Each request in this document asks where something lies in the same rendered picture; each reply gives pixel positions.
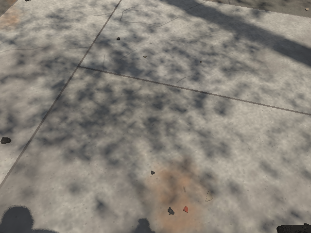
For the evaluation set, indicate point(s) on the robot right hand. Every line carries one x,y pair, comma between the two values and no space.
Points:
294,228

